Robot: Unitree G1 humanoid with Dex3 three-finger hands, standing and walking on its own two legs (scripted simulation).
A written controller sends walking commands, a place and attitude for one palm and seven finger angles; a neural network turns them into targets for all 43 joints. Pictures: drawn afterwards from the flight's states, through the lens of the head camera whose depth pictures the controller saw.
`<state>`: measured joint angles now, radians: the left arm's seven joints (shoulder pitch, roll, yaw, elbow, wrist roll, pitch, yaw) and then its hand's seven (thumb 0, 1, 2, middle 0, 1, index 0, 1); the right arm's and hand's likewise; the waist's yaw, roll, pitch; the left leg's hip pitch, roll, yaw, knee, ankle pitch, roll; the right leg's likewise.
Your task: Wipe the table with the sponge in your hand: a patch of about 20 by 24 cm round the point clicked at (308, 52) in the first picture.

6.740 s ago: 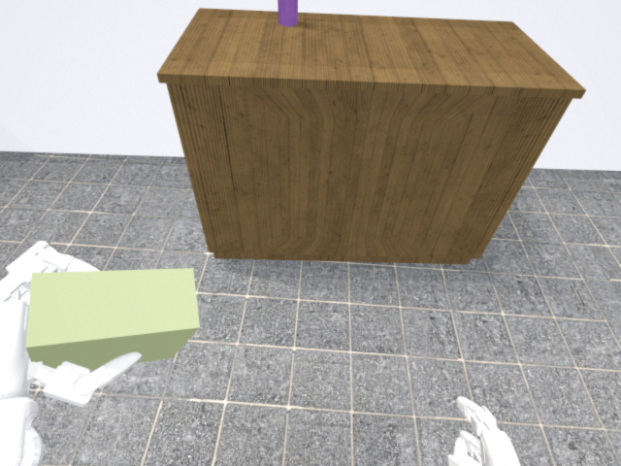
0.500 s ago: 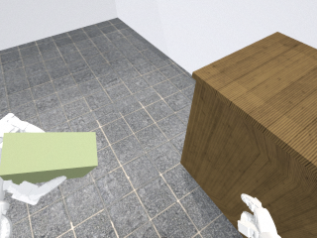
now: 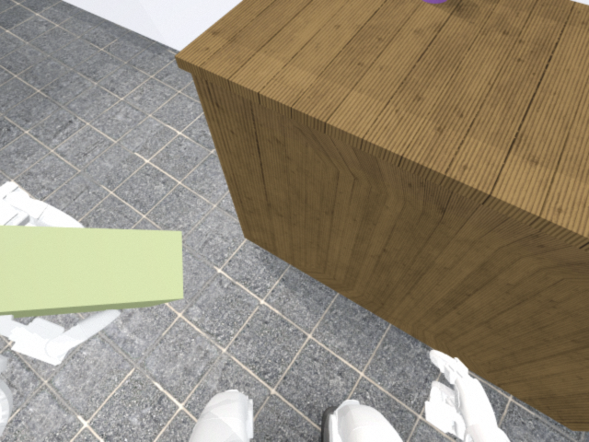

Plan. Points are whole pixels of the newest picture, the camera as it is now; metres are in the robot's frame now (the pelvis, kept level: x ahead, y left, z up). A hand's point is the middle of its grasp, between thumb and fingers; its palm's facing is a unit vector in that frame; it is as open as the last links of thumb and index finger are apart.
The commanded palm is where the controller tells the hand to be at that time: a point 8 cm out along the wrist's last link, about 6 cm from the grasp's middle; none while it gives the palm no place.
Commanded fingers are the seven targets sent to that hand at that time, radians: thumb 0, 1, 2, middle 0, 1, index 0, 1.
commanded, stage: turn to face it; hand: left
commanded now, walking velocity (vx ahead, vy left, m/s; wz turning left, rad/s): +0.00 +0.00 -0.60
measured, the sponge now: (118, 275) +0.26 +0.18 +0.14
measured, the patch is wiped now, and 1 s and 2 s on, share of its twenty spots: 0.00 0.00 0.00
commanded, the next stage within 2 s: take the last steps up to it in 1.46 s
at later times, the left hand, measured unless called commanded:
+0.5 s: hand (156, 308) +0.22 +0.12 +0.17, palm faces +0.14 -0.89 -0.43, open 10.5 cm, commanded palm +0.18 +0.18 +0.19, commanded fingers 0.00 0.10 1.30 -1.20 -1.60 -1.20 -1.60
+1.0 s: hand (312, 368) +0.18 -0.01 +0.18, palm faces -0.18 -0.87 -0.47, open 10.5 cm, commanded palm +0.16 +0.06 +0.19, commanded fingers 0.00 0.10 1.30 -1.20 -1.60 -1.20 -1.60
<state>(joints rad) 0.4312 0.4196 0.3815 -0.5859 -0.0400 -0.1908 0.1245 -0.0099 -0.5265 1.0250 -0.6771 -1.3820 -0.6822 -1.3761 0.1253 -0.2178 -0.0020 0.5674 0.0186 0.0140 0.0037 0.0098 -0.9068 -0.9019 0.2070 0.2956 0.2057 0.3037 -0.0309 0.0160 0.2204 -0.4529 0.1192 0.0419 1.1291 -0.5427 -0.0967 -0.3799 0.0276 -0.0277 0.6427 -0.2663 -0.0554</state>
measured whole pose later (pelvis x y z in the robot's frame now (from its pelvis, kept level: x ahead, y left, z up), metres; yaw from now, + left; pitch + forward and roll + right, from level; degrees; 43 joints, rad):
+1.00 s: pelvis -0.13 -0.08 +0.01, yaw -35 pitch +2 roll +3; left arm 0.52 0.41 0.38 -0.58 -0.06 -0.18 0.14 -0.01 -0.53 1.03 -0.67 -1.39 -0.68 -1.38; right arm 0.15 -0.27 -0.04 0.53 0.02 0.09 -0.01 0.01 -0.91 -0.90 0.20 0.29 0.20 0.30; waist 0.01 -0.06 0.07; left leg -0.35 0.01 0.01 0.75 -0.47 -0.06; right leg -0.37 0.13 0.12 0.45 -0.09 -0.11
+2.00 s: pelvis -0.26 -0.08 +0.00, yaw -51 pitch -1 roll +1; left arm 0.43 0.31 0.30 -0.39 0.02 -0.19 0.15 -0.01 -0.53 1.03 -0.67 -1.39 -0.67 -1.38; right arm 0.26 -0.17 0.02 0.64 0.00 -0.10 -0.06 0.01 -0.91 -0.90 0.20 0.30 0.20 0.30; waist 0.03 0.03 0.00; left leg -0.27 0.05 0.04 0.63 -0.35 0.00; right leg -0.25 -0.02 -0.11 0.60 -0.35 -0.01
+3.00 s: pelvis -0.12 -0.17 +0.02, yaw -49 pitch +0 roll +3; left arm 0.52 0.37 0.34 -0.51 0.00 -0.25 0.14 -0.01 -0.53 1.03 -0.67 -1.39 -0.67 -1.38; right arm 0.17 -0.25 -0.04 0.61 0.00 -0.04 -0.04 0.01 -0.91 -0.90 0.20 0.30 0.20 0.30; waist -0.02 -0.04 0.13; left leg -0.45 0.07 0.11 0.76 -0.32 -0.02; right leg -0.22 -0.12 -0.16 0.51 -0.29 -0.01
